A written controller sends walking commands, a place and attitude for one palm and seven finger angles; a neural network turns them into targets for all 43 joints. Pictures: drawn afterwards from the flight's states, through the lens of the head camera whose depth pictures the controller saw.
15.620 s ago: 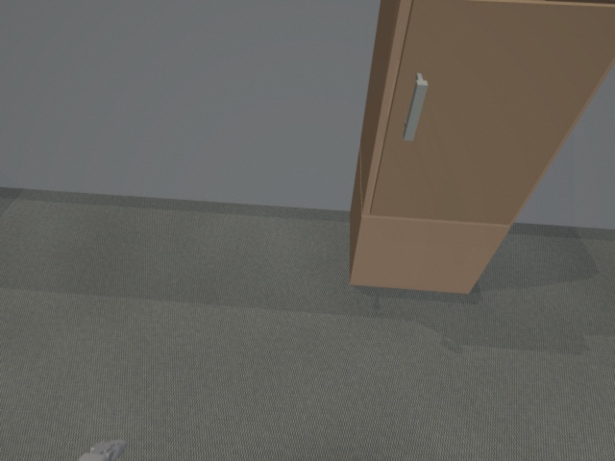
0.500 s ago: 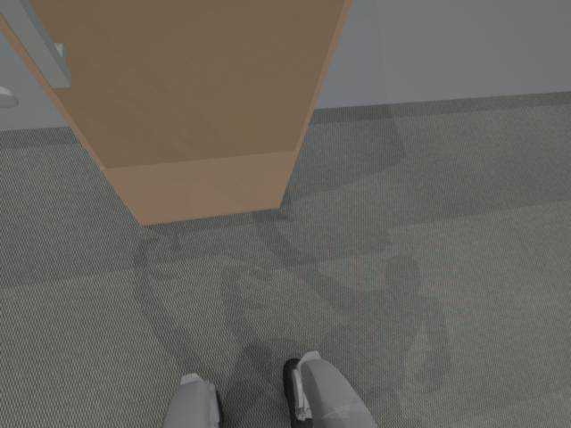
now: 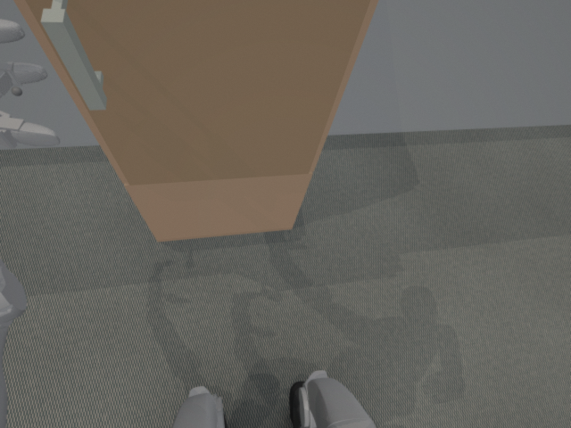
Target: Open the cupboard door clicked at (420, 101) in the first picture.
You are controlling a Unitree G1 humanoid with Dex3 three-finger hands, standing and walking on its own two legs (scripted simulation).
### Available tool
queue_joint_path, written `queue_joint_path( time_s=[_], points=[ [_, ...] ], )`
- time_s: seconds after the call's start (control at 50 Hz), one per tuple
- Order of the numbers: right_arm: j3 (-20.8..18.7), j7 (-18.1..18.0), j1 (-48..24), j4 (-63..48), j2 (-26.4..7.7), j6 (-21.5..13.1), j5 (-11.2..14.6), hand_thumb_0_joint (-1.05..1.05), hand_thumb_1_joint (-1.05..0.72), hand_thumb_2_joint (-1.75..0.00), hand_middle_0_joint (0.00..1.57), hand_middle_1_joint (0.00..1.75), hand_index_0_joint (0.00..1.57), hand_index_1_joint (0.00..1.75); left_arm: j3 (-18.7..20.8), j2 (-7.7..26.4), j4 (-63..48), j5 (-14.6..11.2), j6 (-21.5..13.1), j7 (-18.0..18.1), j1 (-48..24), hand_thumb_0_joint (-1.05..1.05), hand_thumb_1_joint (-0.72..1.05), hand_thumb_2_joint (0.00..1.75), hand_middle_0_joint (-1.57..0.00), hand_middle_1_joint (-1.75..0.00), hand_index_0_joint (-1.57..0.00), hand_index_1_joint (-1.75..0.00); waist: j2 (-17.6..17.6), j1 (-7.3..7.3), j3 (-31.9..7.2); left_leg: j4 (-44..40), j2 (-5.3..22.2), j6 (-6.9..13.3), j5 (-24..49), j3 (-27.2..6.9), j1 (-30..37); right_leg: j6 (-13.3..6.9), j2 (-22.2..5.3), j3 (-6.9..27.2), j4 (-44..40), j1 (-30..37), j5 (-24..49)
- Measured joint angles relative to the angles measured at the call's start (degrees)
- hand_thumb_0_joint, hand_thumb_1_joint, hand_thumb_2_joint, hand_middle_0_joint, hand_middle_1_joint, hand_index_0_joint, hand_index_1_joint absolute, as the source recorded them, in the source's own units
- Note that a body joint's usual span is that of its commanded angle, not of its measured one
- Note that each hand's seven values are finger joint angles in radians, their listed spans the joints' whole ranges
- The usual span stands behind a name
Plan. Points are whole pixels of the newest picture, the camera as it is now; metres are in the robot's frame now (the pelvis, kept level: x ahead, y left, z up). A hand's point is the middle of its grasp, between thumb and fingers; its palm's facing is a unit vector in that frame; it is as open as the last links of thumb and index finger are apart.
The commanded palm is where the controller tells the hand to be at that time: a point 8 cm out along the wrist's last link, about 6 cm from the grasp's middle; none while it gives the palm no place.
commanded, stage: move the hooked fingers beside the handle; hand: left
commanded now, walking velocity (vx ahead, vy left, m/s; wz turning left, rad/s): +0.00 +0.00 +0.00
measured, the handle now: (80, 54) +0.59 +0.22 +0.09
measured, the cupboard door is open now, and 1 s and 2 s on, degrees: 0 0 0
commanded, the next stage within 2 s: slide the fingers in behind the handle in 0.90 s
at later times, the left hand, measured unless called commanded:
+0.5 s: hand (21, 76) +0.54 +0.27 +0.10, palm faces +0.05 -1.00 -0.02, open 14.0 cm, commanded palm +0.53 +0.31 +0.09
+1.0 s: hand (23, 85) +0.54 +0.28 +0.09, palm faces +0.02 -1.00 +0.01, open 14.0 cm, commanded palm +0.53 +0.31 +0.09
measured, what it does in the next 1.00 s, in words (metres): stands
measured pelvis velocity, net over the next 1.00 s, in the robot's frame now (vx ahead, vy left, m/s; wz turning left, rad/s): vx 0.00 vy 0.01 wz -0.01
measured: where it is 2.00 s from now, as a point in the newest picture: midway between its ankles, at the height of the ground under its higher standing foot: outside the picture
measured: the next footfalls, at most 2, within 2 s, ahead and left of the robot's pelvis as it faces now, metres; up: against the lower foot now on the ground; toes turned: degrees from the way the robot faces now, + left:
none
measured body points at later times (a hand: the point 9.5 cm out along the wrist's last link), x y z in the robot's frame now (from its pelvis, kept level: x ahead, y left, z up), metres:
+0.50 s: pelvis -0.02 +0.00 -0.01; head +0.17 +0.02 +0.40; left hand +0.54 +0.33 +0.10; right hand -0.07 -0.26 -0.10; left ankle -0.01 +0.11 -0.68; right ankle +0.02 -0.14 -0.68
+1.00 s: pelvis +0.00 +0.01 -0.01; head +0.16 +0.05 +0.41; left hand +0.53 +0.33 +0.09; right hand -0.03 -0.25 -0.10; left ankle -0.01 +0.11 -0.68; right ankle +0.02 -0.14 -0.68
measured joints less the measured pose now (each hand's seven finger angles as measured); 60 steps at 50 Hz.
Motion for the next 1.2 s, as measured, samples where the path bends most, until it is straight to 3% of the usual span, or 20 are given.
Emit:
queue_joint_path(
  time_s=[0.22,0.38,0.58,0.74,0.92,1.08,1.2],
  points=[
    [0.6,-0.9,-1.8,1.1,-0.2,-1.8,-0.3,0.0,-0.91,-0.9,0.21,0.3,0.2,0.3,0.1,0.9,1.8,1.3,-2.1,1.4,-6.1,-0.01,-0.5,0.3,-0.3,-1.2,-0.3,-1.2,-0.5,-1.37,1.3,2.4,-0.1,-0.4,0.6,-0.8,-4.4,-0.5,-0.1,-0.6,2.7,-4.3,0.1],
    [1.5,-1.2,0.2,0.5,-0.3,-1.6,0.0,0.0,-0.91,-0.9,0.21,0.3,0.2,0.3,1.6,5.7,4.9,3.8,0.2,1.9,-7.9,-0.01,-0.5,0.3,-0.3,-1.2,-0.3,-1.2,0.2,-3.2,2.0,3.0,0.5,-0.2,0.5,-0.4,-5.9,-0.4,0.5,-0.1,2.9,-6.0,0.6],
    [2.0,-1.3,2.5,1.2,0.0,-1.2,0.2,0.0,-0.91,-0.9,0.21,0.3,0.2,0.3,3.5,10.2,4.9,3.1,0.7,-1.6,-8.8,-0.01,-0.49,0.3,-0.3,-1.2,-0.3,-1.2,0.0,-3.62,2.1,3.6,0.7,0.2,0.3,-0.2,-7.7,0.0,0.7,0.2,2.7,-7.5,1.0],
    [1.4,-0.6,2.8,1.7,0.2,-0.9,-0.4,0.0,-0.91,-0.9,0.21,0.3,0.2,0.3,2.0,6.6,1.8,1.2,0.9,-2.7,-6.0,-0.01,-0.5,0.3,-0.3,-1.2,-0.3,-1.2,-0.3,-2.37,0.9,3.4,0.2,0.6,-0.2,-0.4,-7.1,0.5,0.2,0.0,1.9,-6.4,0.6],
    [0.6,0.2,1.4,0.9,0.6,-0.9,-0.8,0.0,-0.91,-0.9,0.21,0.3,0.2,0.3,0.3,1.8,-1.2,1.2,0.9,0.3,-4.0,-0.01,-0.5,0.3,-0.3,-1.2,-0.3,-1.2,-0.2,-1.95,-0.1,2.8,-0.2,0.8,-0.7,-0.7,-5.2,0.7,-0.1,-0.3,0.9,-4.1,0.2],
    [0.9,0.4,0.5,0.2,1.0,-0.9,-0.8,0.0,-0.91,-0.9,0.21,0.3,0.2,0.3,0.7,1.3,-0.2,1.6,0.1,2.1,-3.5,-0.01,-0.5,0.3,-0.3,-1.2,-0.3,-1.2,0.1,-1.8,0.3,2.6,-0.2,0.8,-0.9,-0.2,-4.3,0.8,-0.1,0.1,1.2,-3.7,-0.1],
    [0.7,0.6,0.9,1.1,1.3,-0.6,-0.8,0.0,-0.91,-0.9,0.21,0.3,0.2,0.3,-0.1,-0.6,-1.5,0.4,-0.9,1.8,-3.1,-0.01,-0.5,0.3,-0.3,-1.2,-0.3,-1.2,0.4,-1.11,0.4,2.3,-0.2,0.5,-0.8,-0.3,-4.1,0.6,-0.1,0.1,1.4,-3.6,-0.3]
  ],
)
